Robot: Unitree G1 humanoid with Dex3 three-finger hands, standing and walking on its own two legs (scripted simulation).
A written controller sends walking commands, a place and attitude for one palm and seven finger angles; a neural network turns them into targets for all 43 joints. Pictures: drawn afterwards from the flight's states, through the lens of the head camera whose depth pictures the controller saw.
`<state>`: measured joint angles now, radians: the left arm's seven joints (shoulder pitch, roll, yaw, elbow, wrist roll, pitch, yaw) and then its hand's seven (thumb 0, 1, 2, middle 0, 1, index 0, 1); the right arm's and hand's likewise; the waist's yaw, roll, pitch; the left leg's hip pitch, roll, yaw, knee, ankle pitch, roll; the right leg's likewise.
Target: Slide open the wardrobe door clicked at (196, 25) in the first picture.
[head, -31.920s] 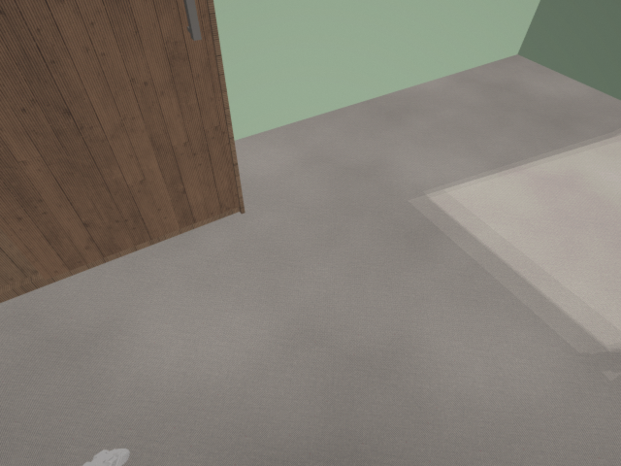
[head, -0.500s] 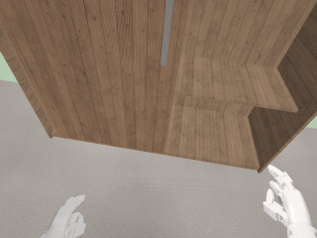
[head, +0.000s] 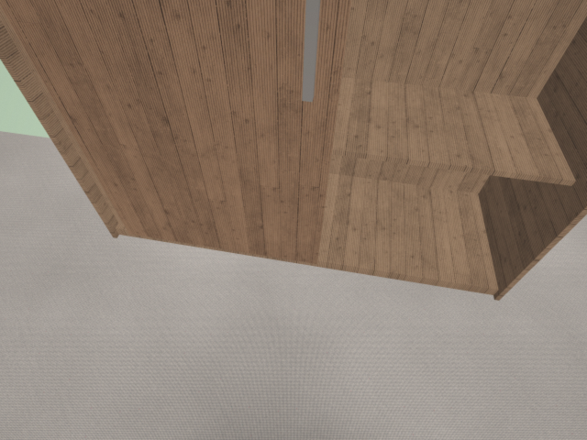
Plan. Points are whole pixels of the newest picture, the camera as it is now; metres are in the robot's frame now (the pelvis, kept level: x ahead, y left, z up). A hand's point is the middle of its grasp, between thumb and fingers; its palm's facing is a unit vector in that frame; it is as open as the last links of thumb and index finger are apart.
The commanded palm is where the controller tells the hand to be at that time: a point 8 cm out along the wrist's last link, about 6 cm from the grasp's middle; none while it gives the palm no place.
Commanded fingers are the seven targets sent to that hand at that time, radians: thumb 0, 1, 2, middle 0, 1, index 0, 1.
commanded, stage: let the arm hang, fingers relaxed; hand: right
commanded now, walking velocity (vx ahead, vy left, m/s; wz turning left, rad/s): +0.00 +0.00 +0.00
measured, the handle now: (313, 30) +0.81 +0.01 +0.17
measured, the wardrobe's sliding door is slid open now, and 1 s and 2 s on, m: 0.70 0.70 0.70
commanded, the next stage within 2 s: look to check the result in 0.48 s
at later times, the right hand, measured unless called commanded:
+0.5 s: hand out of the picture +0.02 -0.18 -0.18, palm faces -0.01 +0.98 -0.18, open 7.3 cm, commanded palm none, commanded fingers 0.00 -0.90 -0.90 0.20 0.30 0.20 0.30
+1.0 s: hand out of the picture +0.03 -0.18 -0.18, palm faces +0.00 +0.98 -0.18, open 7.4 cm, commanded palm none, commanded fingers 0.00 -0.90 -0.90 0.20 0.30 0.20 0.30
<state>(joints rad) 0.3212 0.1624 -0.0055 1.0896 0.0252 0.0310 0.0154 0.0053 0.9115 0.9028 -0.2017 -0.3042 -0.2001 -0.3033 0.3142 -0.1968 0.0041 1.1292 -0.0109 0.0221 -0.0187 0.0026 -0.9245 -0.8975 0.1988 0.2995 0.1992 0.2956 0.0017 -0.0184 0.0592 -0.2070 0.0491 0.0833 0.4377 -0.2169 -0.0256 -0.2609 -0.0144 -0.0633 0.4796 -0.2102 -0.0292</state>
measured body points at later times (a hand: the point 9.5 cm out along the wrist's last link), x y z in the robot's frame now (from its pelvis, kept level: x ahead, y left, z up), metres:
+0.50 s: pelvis +0.00 -0.01 +0.00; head +0.02 -0.02 +0.45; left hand +0.01 +0.22 -0.16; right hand +0.02 -0.24 -0.16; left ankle +0.01 +0.14 -0.74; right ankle +0.03 -0.10 -0.74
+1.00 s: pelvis +0.02 -0.01 +0.00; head +0.04 -0.01 +0.45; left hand +0.04 +0.22 -0.15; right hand +0.03 -0.23 -0.16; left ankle +0.01 +0.14 -0.74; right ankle +0.03 -0.10 -0.74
